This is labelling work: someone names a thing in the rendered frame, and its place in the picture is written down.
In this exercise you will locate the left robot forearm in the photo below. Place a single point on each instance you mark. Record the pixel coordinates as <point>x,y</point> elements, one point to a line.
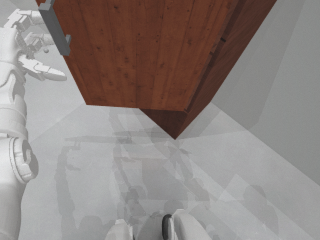
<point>13,108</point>

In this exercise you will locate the handle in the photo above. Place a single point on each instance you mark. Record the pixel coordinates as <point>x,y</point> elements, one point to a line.
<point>51,21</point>

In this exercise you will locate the robot left hand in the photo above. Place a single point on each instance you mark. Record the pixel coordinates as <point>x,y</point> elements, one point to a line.
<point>13,47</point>

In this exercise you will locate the right robot foot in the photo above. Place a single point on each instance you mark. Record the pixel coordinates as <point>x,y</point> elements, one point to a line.
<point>165,224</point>

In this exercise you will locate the right robot shin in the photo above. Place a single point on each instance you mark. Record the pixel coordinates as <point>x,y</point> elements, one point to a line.
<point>178,211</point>

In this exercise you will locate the left robot upper arm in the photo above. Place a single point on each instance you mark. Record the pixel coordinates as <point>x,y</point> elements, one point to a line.
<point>18,165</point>

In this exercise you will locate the cupboard door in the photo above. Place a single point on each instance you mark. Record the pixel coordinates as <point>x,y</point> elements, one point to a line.
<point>144,54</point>

